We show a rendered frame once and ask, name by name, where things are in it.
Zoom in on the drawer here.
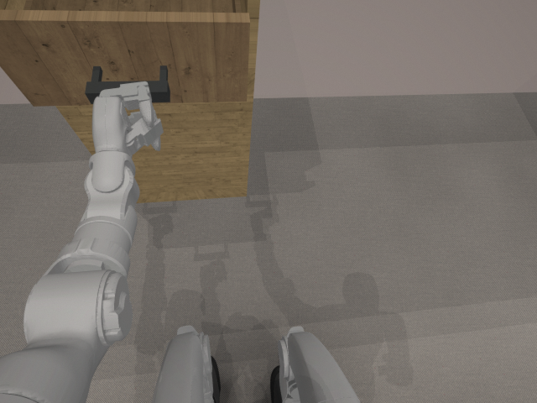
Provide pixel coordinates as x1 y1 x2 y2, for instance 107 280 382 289
0 0 250 107

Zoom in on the left robot forearm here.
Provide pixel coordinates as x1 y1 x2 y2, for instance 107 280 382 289
23 150 140 342

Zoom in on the cabinet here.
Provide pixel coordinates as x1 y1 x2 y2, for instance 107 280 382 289
0 0 260 203

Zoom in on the robot right shin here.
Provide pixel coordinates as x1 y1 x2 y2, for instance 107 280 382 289
279 327 304 403

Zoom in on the left robot hand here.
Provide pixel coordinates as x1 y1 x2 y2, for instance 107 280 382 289
92 81 164 158

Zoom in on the robot left upper arm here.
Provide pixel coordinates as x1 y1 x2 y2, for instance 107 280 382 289
0 270 133 403

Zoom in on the handle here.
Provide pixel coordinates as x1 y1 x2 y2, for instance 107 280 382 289
85 65 170 104

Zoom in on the right robot thigh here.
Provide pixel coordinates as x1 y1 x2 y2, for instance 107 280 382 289
278 332 360 403

